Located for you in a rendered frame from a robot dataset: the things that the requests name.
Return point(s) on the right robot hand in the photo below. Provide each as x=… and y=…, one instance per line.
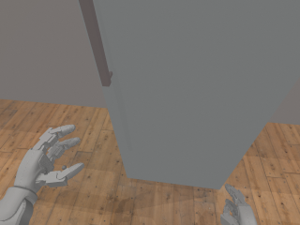
x=242, y=213

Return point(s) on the handle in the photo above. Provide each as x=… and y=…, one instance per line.
x=91, y=24

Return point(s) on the fridge door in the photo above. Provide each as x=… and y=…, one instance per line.
x=194, y=82

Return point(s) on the robot left forearm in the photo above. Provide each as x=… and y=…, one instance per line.
x=17, y=206

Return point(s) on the left robot hand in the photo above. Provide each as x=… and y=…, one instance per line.
x=35, y=161

